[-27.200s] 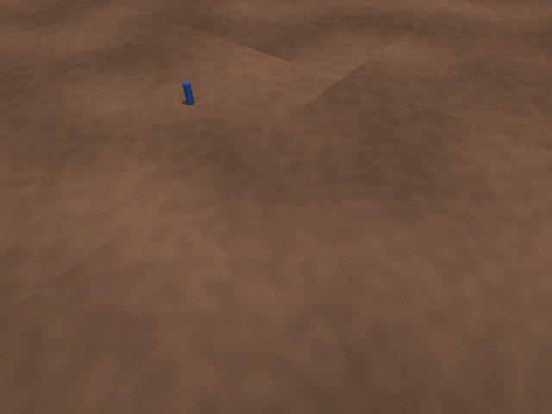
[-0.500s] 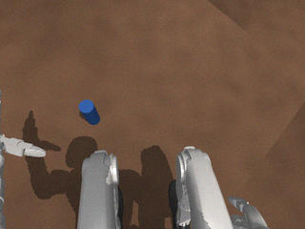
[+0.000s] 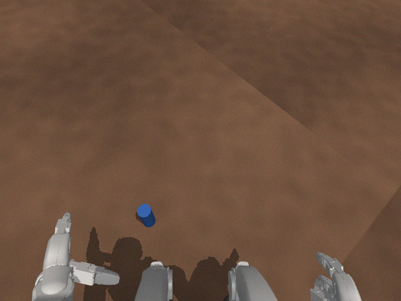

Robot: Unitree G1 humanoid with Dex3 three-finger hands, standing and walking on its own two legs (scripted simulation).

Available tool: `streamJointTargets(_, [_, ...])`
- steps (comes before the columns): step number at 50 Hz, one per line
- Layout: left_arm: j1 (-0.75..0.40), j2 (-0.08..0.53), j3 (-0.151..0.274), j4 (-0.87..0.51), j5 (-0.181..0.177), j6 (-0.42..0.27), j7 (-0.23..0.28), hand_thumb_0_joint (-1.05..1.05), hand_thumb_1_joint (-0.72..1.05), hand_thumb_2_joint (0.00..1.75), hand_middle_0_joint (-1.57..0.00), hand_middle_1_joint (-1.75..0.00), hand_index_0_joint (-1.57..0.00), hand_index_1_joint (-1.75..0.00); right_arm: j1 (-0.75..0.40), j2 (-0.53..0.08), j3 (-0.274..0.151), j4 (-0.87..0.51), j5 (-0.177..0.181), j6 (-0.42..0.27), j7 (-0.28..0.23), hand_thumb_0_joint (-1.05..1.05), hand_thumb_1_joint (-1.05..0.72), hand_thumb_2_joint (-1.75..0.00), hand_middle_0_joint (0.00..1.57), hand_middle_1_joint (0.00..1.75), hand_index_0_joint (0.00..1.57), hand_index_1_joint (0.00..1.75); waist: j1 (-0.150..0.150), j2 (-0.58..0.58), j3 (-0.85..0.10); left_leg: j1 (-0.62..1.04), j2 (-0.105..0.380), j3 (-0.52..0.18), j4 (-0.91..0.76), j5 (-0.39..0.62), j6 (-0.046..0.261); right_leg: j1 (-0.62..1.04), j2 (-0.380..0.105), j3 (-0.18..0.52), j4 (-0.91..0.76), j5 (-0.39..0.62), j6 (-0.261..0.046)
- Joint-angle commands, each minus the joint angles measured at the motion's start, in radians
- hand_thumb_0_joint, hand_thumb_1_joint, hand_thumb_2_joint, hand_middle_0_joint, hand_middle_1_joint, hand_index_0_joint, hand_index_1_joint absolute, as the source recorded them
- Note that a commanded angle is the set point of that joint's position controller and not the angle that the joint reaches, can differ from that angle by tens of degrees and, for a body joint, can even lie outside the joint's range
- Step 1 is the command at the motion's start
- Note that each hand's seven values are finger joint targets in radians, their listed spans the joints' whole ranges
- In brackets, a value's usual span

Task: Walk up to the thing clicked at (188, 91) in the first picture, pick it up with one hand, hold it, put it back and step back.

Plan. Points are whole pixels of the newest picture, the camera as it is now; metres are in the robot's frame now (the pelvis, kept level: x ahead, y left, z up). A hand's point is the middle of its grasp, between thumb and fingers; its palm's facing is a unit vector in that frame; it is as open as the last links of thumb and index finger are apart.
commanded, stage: home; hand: left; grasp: from the side
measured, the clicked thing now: (146, 216) +0.46 +0.21 -0.56
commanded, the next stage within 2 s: stand in 2.00 s
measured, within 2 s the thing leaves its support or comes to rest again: neither
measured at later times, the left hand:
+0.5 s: hand (74, 284) +0.19 +0.20 +0.03, palm faces +0.13 -0.95 -0.29, open 17.4 cm
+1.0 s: hand (84, 286) +0.19 +0.19 +0.03, palm faces +0.13 -0.95 -0.27, open 17.5 cm
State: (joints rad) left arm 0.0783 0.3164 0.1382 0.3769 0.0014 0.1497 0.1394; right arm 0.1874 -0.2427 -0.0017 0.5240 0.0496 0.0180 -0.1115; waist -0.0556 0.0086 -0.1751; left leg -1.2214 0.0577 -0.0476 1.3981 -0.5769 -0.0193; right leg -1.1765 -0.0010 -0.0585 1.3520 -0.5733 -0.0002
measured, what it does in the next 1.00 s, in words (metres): rises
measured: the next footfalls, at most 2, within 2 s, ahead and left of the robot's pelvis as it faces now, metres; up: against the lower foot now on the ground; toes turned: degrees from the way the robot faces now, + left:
none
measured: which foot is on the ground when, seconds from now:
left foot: down 0.00-1.00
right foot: down 0.00-1.00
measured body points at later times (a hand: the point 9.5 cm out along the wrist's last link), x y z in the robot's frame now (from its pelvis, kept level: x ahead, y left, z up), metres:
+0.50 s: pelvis +0.03 +0.01 +0.09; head +0.04 +0.02 +0.54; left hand +0.18 +0.25 +0.06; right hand +0.21 -0.21 +0.02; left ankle +0.04 +0.13 -0.60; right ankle +0.04 -0.12 -0.60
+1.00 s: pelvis +0.02 +0.00 +0.09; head +0.04 +0.01 +0.54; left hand +0.18 +0.24 +0.05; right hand +0.19 -0.24 +0.02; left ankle +0.04 +0.13 -0.60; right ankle +0.04 -0.12 -0.60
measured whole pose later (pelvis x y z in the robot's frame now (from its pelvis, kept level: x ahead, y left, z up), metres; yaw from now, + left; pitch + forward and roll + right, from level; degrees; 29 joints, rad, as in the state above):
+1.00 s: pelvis +0.02 +0.00 +0.09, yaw +2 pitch +7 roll -2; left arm 0.46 0.21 -0.01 0.01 -0.02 0.27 0.13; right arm 0.30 -0.21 0.02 0.50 0.01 -0.11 -0.18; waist -0.03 0.03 -0.12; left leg -0.63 0.04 -0.03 0.95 -0.45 -0.01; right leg -0.58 -0.01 -0.06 0.90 -0.44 0.01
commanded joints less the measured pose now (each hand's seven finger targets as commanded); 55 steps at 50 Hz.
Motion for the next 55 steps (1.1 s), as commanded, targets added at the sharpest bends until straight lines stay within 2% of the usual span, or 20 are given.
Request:
streamJointTargets(1, [0.043, 0.134, 0.034, -0.236, 0.003, -0.003, 0.045, 0.00, -0.57, 0.05, -0.05, -0.05, -0.05, -0.05, 0.044, -0.117, -0.043, -0.119, -0.003, -0.056, -0.038, 0.00, -0.90, -0.90, 0.20, 0.30, 0.20, 0.30, 0.015, 0.082, -0.302, 0.418, -0.029, 0.028, -0.289, 0.307, 0.031, 0.355, 0.012, 0.030, -0.299, 0.307, -0.016])
streamJointTargets(11, [0.297, 0.018, -0.091, -0.493, -0.011, 0.081, 0.059, 0.00, -0.54, 0.06, -0.05, -0.06, -0.05, -0.06, 0.052, -0.088, -0.026, -0.181, -0.012, -0.100, -0.079, 0.00, -0.90, -0.90, 0.20, 0.30, 0.20, 0.30, 0.022, 0.093, -0.127, 0.613, -0.025, 0.013, -0.529, 0.286, 0.019, 0.521, 0.027, -0.013, -0.482, 0.275, -0.015])
streamJointTargets(16, [0.365, -0.004, -0.111, -0.552, -0.009, 0.097, 0.048, 0.00, -0.57, 0.05, -0.05, -0.05, -0.05, -0.05, 0.036, -0.082, -0.018, -0.203, -0.020, -0.131, -0.085, 0.00, -0.90, -0.90, 0.20, 0.30, 0.20, 0.30, 0.021, 0.032, -0.015, 0.621, -0.018, -0.008, -0.596, 0.241, 0.021, 0.539, 0.035, -0.030, -0.531, 0.236, -0.009])
streamJointTargets(20, [0.387, -0.003, -0.102, -0.598, -0.008, 0.091, 0.033, 0.00, -0.58, 0.04, -0.05, -0.05, -0.05, -0.05, 0.034, -0.080, -0.016, -0.219, -0.027, -0.148, -0.085, 0.00, -0.90, -0.90, 0.20, 0.30, 0.20, 0.30, 0.026, 0.011, 0.001, 0.632, -0.026, 0.008, -0.607, 0.247, 0.023, 0.578, 0.030, -0.024, -0.562, 0.235, -0.006])
streamJointTargets(24, [0.362, -0.012, -0.103, -0.578, -0.003, 0.081, 0.020, 0.00, -0.55, 0.05, -0.05, -0.05, -0.05, -0.05, 0.035, -0.080, -0.015, -0.216, -0.034, -0.167, -0.081, 0.00, -0.90, -0.90, 0.20, 0.30, 0.20, 0.30, 0.017, 0.027, 0.026, 0.634, -0.033, 0.020, -0.617, 0.212, 0.023, 0.572, 0.029, -0.015, -0.574, 0.209, -0.006])
streamJointTargets(26, [0.339, -0.009, -0.099, -0.585, -0.001, 0.073, 0.016, 0.00, -0.55, 0.05, -0.05, -0.05, -0.05, -0.05, 0.040, -0.086, -0.020, -0.213, -0.037, -0.174, -0.082, 0.00, -0.90, -0.90, 0.20, 0.30, 0.20, 0.30, 0.011, 0.036, 0.005, 0.651, -0.034, 0.020, -0.616, 0.228, 0.021, 0.583, 0.030, -0.016, -0.574, 0.221, -0.007])
streamJointTargets(27, [0.337, -0.016, -0.107, -0.608, 0.000, 0.070, 0.016, 0.00, -0.55, 0.06, -0.05, -0.05, -0.05, -0.05, 0.049, -0.082, -0.020, -0.204, -0.040, -0.177, -0.080, 0.00, -0.90, -0.90, 0.20, 0.30, 0.20, 0.30, 0.014, 0.048, -0.023, 0.673, -0.033, 0.017, -0.615, 0.256, 0.019, 0.600, 0.029, -0.017, -0.568, 0.245, -0.008])
streamJointTargets(29, [0.337, 0.003, -0.089, -0.620, -0.001, 0.070, 0.017, 0.00, -0.56, 0.05, -0.05, -0.05, -0.05, -0.05, 0.048, -0.080, -0.018, -0.203, -0.041, -0.182, -0.082, 0.00, -0.90, -0.90, 0.20, 0.30, 0.20, 0.30, 0.025, 0.066, -0.061, 0.695, -0.037, 0.019, -0.607, 0.306, 0.016, 0.623, 0.028, -0.015, -0.563, 0.283, -0.011])
streamJointTargets(31, [0.346, -0.006, -0.102, -0.612, 0.000, 0.072, 0.017, 0.00, -0.56, 0.05, -0.05, -0.05, -0.05, -0.05, 0.045, -0.081, -0.018, -0.202, -0.042, -0.185, -0.086, 0.00, -0.90, -0.90, 0.20, 0.30, 0.20, 0.30, 0.020, 0.055, -0.080, 0.712, -0.040, 0.028, -0.590, 0.357, 0.017, 0.640, 0.027, -0.011, -0.568, 0.328, -0.009])
streamJointTargets(34, [0.358, -0.017, -0.108, -0.587, -0.002, 0.077, 0.017, 0.00, -0.54, 0.06, -0.05, -0.06, -0.05, -0.06, 0.040, -0.079, -0.014, -0.194, -0.041, -0.188, -0.085, 0.00, -0.90, -0.90, 0.20, 0.30, 0.20, 0.30, 0.017, 0.039, -0.058, 0.708, -0.043, 0.035, -0.583, 0.372, 0.020, 0.644, 0.024, -0.006, -0.579, 0.352, -0.005])
streamJointTargets(35, [0.357, -0.001, -0.089, -0.577, -0.002, 0.075, 0.018, 0.00, -0.54, 0.06, -0.05, -0.06, -0.05, -0.06, 0.038, -0.080, -0.014, -0.190, -0.040, -0.186, -0.086, 0.00, -0.90, -0.90, 0.20, 0.30, 0.20, 0.30, 0.025, 0.039, -0.038, 0.692, -0.045, 0.035, -0.586, 0.358, 0.021, 0.642, 0.022, -0.006, -0.585, 0.341, -0.004])
streamJointTargets(37, [0.373, -0.015, -0.097, -0.561, -0.002, 0.076, 0.014, 0.00, -0.57, 0.05, -0.05, -0.05, -0.05, -0.05, 0.034, -0.083, -0.018, -0.191, -0.042, -0.187, -0.087, 0.00, -0.90, -0.90, 0.20, 0.30, 0.20, 0.30, 0.023, 0.014, -0.049, 0.690, -0.045, 0.034, -0.581, 0.365, 0.023, 0.653, 0.023, -0.008, -0.589, 0.349, -0.002])
streamJointTargets(38, [0.390, -0.011, -0.090, -0.552, -0.003, 0.076, 0.015, 0.00, -0.56, 0.05, -0.05, -0.05, -0.05, -0.05, 0.036, -0.080, -0.015, -0.188, -0.042, -0.186, -0.084, 0.00, -0.90, -0.90, 0.20, 0.30, 0.20, 0.30, 0.033, 0.014, -0.034, 0.681, -0.048, 0.040, -0.579, 0.365, 0.024, 0.656, 0.021, -0.006, -0.595, 0.354, 0.000])
streamJointTargets(39, [0.381, -0.009, -0.092, -0.552, -0.003, 0.074, 0.014, 0.00, -0.55, 0.06, -0.05, -0.06, -0.05, -0.06, 0.028, -0.081, -0.016, -0.191, -0.041, -0.185, -0.083, 0.00, -0.90, -0.90, 0.20, 0.30, 0.20, 0.30, 0.028, 0.004, -0.030, 0.674, -0.049, 0.040, -0.579, 0.356, 0.027, 0.654, 0.019, -0.004, -0.599, 0.351, 0.001])
streamJointTargets(40, [0.394, -0.004, -0.082, -0.554, -0.002, 0.074, 0.013, 0.00, -0.57, 0.05, -0.05, -0.05, -0.05, -0.05, 0.035, -0.082, -0.018, -0.192, -0.042, -0.186, -0.083, 0.00, -0.90, -0.90, 0.20, 0.30, 0.20, 0.30, 0.036, 0.005, -0.051, 0.681, -0.049, 0.039, -0.578, 0.377, 0.025, 0.667, 0.020, -0.004, -0.593, 0.367, -0.001])
streamJointTargets(43, [0.381, -0.021, -0.099, -0.546, -0.004, 0.072, 0.011, 0.00, -0.56, 0.05, -0.05, -0.05, -0.05, -0.05, 0.029, -0.083, -0.018, -0.188, -0.040, -0.186, -0.082, 0.00, -0.90, -0.90, 0.20, 0.30, 0.20, 0.30, 0.031, 0.027, -0.008, 0.677, -0.047, 0.043, -0.594, 0.340, 0.022, 0.645, 0.021, -0.005, -0.599, 0.328, -0.003])
streamJointTargets(45, [0.369, -0.004, -0.085, -0.553, -0.004, 0.070, 0.009, 0.00, -0.59, 0.04, -0.05, -0.05, -0.05, -0.05, 0.035, -0.084, -0.020, -0.186, -0.041, -0.186, -0.080, 0.00, -0.90, -0.90, 0.20, 0.30, 0.20, 0.30, 0.031, 0.023, -0.024, 0.675, -0.049, 0.043, -0.588, 0.348, 0.025, 0.651, 0.019, -0.002, -0.603, 0.341, -0.002])
streamJointTargets(49, [0.354, -0.013, -0.091, -0.543, -0.004, 0.066, 0.008, 0.00, -0.56, 0.05, -0.05, -0.06, -0.05, -0.05, 0.021, -0.083, -0.020, -0.187, -0.041, -0.192, -0.080, 0.00, -0.90, -0.90, 0.20, 0.30, 0.20, 0.30, 0.028, 0.025, 0.012, 0.671, -0.044, 0.037, -0.618, 0.263, 0.024, 0.627, 0.023, -0.008, -0.608, 0.252, -0.005])
streamJointTargets(52, [0.360, -0.005, -0.084, -0.553, -0.004, 0.062, 0.008, 0.00, -0.56, 0.06, -0.05, -0.06, -0.05, -0.06, 0.031, -0.084, -0.022, -0.186, -0.041, -0.195, -0.082, 0.00, -0.90, -0.90, 0.20, 0.30, 0.20, 0.30, 0.031, 0.022, -0.018, 0.676, -0.047, 0.040, -0.610, 0.278, 0.026, 0.641, 0.021, -0.004, -0.613, 0.269, -0.005])
streamJointTargets(55, [0.343, -0.007, -0.090, -0.553, -0.005, 0.061, 0.005, 0.00, -0.55, 0.06, -0.05, -0.06, -0.05, -0.06, 0.024, -0.083, -0.019, -0.186, -0.041, -0.200, -0.081, 0.00, -0.90, -0.90, 0.20, 0.30, 0.20, 0.30, 0.027, 0.018, 0.002, 0.666, -0.049, 0.043, -0.616, 0.238, 0.028, 0.627, 0.019, -0.001, -0.618, 0.235, -0.003])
